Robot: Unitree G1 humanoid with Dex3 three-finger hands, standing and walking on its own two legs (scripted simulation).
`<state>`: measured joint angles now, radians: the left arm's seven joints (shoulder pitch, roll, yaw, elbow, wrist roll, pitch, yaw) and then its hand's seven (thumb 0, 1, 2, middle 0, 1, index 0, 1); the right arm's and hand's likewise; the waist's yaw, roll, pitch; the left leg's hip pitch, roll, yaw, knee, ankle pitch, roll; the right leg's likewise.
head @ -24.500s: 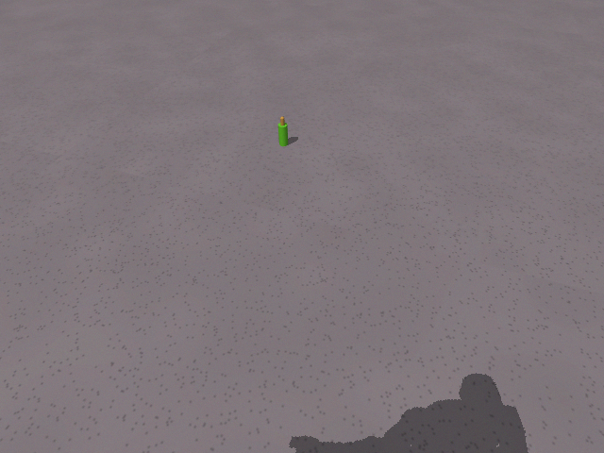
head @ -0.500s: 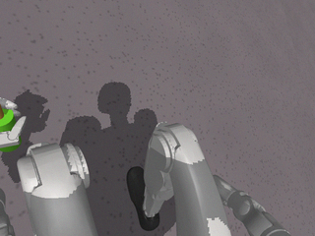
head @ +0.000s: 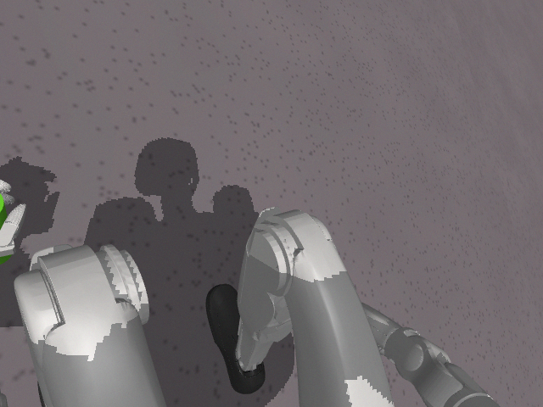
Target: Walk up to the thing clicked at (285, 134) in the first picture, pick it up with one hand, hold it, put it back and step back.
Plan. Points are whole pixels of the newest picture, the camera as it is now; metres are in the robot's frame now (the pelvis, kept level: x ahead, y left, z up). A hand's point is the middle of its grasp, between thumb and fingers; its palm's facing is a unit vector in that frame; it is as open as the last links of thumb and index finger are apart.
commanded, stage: lower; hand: left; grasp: from the side
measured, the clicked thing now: out of the picture +0.39 +0.25 -0.18
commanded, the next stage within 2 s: loosen in 0.04 s
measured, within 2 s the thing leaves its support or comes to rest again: rests again in 1.82 s
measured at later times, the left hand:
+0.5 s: hand out of the picture +0.39 +0.24 -0.17, palm faces +0.19 -0.98 +0.01, open 7.0 cm
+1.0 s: hand out of the picture +0.40 +0.26 -0.16, palm faces +0.24 -0.97 +0.02, open 14.7 cm
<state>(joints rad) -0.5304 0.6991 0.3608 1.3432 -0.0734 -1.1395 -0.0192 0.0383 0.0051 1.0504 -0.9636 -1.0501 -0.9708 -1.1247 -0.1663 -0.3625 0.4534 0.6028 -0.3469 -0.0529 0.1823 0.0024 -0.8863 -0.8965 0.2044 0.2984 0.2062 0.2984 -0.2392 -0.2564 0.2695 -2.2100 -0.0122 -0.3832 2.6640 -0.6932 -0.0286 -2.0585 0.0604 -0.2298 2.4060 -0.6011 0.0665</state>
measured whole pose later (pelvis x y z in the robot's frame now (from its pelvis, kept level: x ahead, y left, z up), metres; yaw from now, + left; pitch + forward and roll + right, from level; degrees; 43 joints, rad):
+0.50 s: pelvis +0.00 +0.00 +0.00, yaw -1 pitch +11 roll -18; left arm -0.52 0.72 0.34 1.33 -0.08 -1.18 -0.02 0.01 0.08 0.74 -0.92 -0.83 -0.95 -0.86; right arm -0.18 -0.36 0.47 0.59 -0.36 -0.06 0.19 0.00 -0.90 -0.89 0.20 0.30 0.21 0.30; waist -0.23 -0.27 0.28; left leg -2.20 -0.01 -0.40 2.67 -0.71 -0.03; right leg -2.04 0.07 -0.24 2.40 -0.60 0.06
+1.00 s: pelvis +0.00 +0.00 +0.00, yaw -1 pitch +11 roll -19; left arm -0.50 0.73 0.42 1.23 -0.09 -1.15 -0.05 0.00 -0.27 0.27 -0.32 -0.22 -0.30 -0.23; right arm -0.16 -0.36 0.47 0.58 -0.35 -0.05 0.18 0.00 -0.88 -0.89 0.21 0.30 0.21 0.30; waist -0.22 -0.28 0.28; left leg -2.20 0.00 -0.40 2.67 -0.71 -0.02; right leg -2.04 0.07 -0.25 2.39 -0.60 0.06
